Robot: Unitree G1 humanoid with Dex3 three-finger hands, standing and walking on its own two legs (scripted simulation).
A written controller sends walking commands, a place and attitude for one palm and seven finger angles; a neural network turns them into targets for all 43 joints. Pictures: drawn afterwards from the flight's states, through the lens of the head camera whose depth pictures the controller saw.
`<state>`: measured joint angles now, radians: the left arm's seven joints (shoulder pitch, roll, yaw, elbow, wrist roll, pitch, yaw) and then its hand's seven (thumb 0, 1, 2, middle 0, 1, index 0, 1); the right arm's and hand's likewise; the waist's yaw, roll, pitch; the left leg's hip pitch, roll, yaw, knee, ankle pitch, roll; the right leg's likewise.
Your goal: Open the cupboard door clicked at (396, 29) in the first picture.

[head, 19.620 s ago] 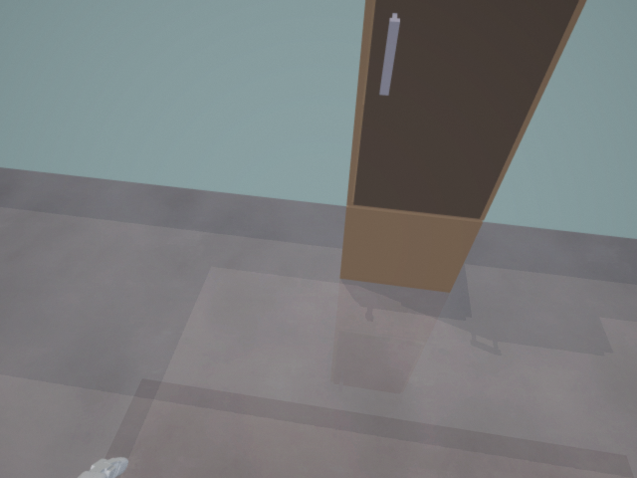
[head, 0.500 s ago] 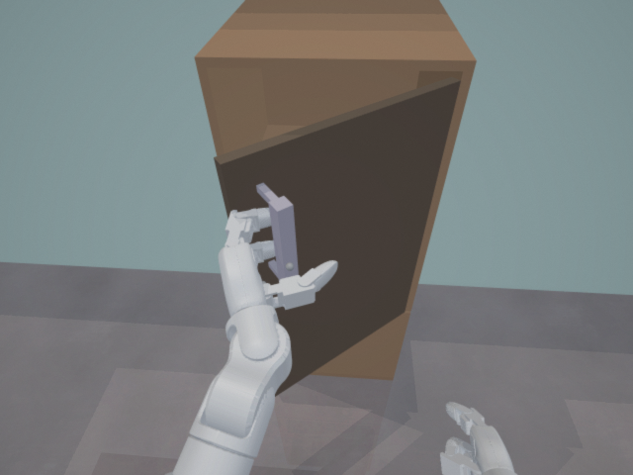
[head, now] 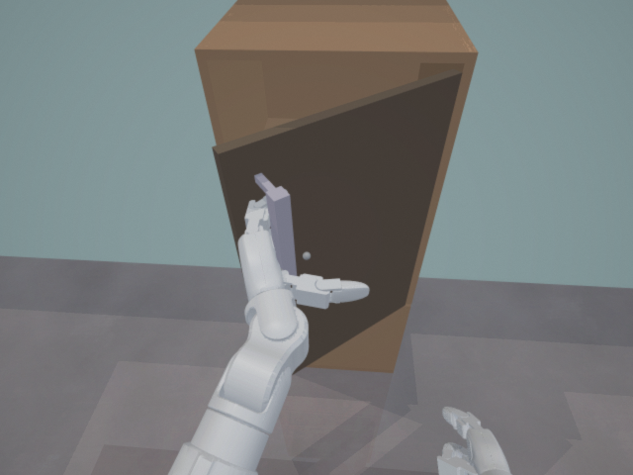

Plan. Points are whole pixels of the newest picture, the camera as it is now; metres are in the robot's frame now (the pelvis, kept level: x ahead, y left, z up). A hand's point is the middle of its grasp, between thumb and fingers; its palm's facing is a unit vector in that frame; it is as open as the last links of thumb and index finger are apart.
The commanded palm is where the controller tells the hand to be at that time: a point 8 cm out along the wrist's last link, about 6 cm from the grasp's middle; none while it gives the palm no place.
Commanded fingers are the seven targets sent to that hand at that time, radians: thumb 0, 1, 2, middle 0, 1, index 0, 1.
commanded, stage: slide the hand sideways off the handle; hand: left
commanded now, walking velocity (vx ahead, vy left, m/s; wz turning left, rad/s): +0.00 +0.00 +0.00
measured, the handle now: (275, 231) +0.38 +0.10 +0.13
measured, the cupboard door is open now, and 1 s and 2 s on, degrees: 38 41 41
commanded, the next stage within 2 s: draw the hand back to the body in 1.20 s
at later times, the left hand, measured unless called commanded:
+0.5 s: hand (302, 289) +0.29 +0.05 +0.14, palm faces -0.05 -1.00 +0.00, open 16.3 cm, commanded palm +0.25 +0.11 +0.13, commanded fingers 0.00 -0.50 0.30 -0.15 -0.30 -0.15 -0.30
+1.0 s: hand (243, 320) +0.25 +0.11 +0.13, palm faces +0.02 -1.00 -0.03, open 16.2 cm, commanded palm +0.20 +0.16 +0.13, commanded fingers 0.00 -0.50 0.30 -0.15 -0.30 -0.15 -0.30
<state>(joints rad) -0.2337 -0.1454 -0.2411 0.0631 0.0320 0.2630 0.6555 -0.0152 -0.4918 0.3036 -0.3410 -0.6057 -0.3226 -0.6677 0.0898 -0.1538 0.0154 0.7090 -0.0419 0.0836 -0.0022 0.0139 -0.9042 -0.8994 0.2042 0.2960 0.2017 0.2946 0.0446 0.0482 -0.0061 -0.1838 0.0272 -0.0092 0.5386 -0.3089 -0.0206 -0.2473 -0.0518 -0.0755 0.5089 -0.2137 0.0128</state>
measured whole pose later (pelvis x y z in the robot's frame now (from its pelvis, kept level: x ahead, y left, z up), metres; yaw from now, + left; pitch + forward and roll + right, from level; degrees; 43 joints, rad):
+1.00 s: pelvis +0.02 -0.01 +0.00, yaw -1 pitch -3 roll +0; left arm 0.33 0.12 -0.05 -0.42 -0.11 0.14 0.00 -0.02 -0.50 0.30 -0.18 -0.32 -0.17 -0.30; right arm 0.19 -0.20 0.06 0.53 0.02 -0.05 -0.04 0.02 -0.90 -0.90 0.20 0.30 0.20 0.29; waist 0.05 0.04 -0.02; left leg -0.14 0.05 0.00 0.54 -0.35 -0.03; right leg -0.23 -0.03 -0.06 0.54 -0.26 0.01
